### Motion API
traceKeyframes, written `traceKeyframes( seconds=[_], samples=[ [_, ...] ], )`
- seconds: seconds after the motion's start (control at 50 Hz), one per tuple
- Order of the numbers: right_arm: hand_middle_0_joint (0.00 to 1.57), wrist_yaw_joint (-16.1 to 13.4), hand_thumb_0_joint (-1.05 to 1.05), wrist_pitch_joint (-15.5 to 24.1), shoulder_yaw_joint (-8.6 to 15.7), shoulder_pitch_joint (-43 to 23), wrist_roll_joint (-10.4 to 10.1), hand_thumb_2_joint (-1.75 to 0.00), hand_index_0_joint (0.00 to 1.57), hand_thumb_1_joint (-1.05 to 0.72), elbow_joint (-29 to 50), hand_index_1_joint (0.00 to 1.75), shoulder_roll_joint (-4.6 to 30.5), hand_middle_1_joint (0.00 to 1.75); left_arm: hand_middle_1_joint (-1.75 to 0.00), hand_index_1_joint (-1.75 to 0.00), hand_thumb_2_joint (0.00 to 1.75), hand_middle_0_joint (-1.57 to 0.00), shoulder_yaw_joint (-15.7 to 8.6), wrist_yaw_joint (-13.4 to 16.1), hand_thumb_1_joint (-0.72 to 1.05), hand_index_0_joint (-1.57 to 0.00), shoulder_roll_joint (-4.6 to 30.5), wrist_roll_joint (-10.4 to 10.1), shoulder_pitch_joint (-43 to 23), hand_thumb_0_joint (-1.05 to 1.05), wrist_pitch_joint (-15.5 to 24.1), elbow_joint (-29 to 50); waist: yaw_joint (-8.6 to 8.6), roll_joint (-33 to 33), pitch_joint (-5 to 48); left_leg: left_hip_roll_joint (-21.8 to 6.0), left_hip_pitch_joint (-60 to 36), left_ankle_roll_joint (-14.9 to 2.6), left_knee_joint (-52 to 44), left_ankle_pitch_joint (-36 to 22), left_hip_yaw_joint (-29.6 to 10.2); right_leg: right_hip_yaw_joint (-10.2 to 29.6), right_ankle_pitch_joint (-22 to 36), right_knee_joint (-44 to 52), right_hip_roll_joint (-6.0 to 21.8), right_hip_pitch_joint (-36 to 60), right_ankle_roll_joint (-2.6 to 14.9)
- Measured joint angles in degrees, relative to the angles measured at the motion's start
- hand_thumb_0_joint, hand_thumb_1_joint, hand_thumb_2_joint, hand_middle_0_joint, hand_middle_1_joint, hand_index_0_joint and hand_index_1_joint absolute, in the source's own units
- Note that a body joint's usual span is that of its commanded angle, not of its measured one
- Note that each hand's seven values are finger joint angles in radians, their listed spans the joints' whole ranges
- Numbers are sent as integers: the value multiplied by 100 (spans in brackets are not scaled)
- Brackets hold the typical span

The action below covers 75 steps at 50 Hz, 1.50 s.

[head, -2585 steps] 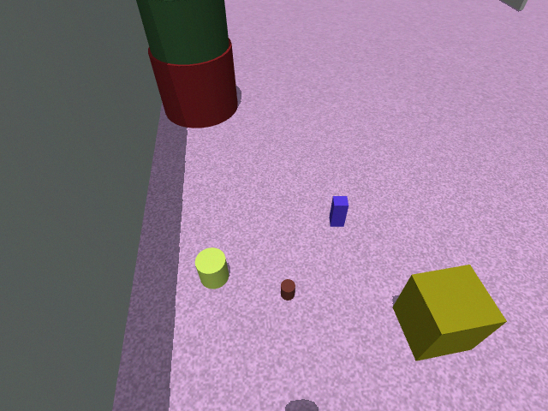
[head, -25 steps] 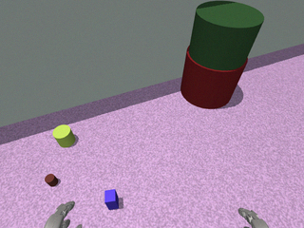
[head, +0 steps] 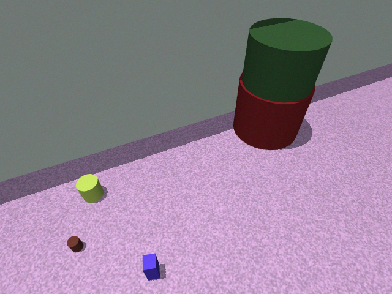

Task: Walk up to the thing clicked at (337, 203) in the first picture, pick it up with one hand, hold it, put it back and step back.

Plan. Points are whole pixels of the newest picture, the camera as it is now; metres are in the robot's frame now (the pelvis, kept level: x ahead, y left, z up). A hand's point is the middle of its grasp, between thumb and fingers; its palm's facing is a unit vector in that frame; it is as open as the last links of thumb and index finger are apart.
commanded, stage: stand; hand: left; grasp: from the side
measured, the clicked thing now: (151, 267) +0.40 +0.22 -0.70
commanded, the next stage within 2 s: step back in 1.54 s
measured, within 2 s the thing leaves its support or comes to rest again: neither
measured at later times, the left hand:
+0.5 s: hand out of the picture +0.04 +0.23 -0.16, palm faces -0.04 -0.94 -0.34, open 7.4 cm
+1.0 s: hand out of the picture +0.11 +0.23 -0.15, palm faces -0.05 -0.94 -0.33, open 7.4 cm
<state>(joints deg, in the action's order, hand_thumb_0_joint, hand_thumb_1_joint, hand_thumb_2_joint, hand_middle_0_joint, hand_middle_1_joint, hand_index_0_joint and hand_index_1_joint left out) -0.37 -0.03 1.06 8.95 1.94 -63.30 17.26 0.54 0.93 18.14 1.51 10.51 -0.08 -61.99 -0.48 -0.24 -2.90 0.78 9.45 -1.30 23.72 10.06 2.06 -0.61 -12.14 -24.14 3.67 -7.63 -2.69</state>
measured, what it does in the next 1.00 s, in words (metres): stands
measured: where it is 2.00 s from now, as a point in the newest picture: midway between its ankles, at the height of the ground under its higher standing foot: outside the picture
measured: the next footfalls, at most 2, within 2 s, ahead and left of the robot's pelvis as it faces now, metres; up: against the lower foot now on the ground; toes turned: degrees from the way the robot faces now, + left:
left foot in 2.00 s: -0.03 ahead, +0.11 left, +0.00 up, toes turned -2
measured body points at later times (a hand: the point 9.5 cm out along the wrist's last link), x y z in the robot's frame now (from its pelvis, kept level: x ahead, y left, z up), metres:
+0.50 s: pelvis +0.00 -0.01 +0.00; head +0.00 -0.02 +0.45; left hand +0.05 +0.28 -0.13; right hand +0.05 -0.31 -0.14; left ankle +0.04 +0.10 -0.74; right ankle +0.01 -0.15 -0.74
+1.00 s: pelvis +0.02 -0.01 +0.01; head +0.03 -0.02 +0.46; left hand +0.11 +0.28 -0.13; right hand +0.08 -0.31 -0.13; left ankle +0.04 +0.10 -0.74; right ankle +0.01 -0.15 -0.74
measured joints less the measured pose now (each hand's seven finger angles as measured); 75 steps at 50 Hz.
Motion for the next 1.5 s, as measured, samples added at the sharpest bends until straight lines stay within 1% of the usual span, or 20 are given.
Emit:
traceKeyframes(
  seconds=[0.16, 0.42, 0.64, 0.96, 1.5],
  samples=[
    [21, 20, 0, -10, 25, -63, -20, -90, 21, -90, -181, 30, 74, 30, -30, -30, 90, -20, -3, -17, 90, -20, 26, 8, -49, 0, 26, -237, 16, -51, 18, -12, -33, 18, -196, -148, -8, -8, 126, 159, -17, 15, 14],
    [21, 37, 0, -21, 1, -105, -51, -90, 21, -91, -294, 30, 175, 30, -30, -30, 90, -20, -14, -34, 90, -20, 29, -18, -86, 0, 38, -410, 47, -76, -7, -86, -39, 79, -278, -186, -24, -23, 169, 251, -94, 21, 69],
    [21, 36, 0, 6, -39, -161, -70, -90, 21, -91, -323, 30, 182, 30, -30, -30, 90, -21, -22, -52, 90, -20, 14, -43, -229, 0, 51, -413, 81, -48, -36, -139, -98, 115, -331, -136, -12, -12, 160, 362, -148, 95, 99],
    [21, 13, 0, 58, -59, -287, -71, -90, 21, -91, -356, 30, 183, 30, -30, -30, 90, -20, -37, -65, 90, -20, 35, -71, -480, 0, 45, -338, 103, -10, -11, -134, -258, 120, -501, -84, 44, 38, 125, 527, -144, 231, 87],
    [21, 15, 0, 67, -49, -361, -80, -90, 21, -91, -336, 30, 218, 30, -30, -30, 90, -20, -47, -75, 91, -20, 75, -86, -455, 0, 20, -319, 85, -5, 28, -138, -382, 131, -600, -36, 76, 66, 78, 607, -148, 331, 92]
  ],
)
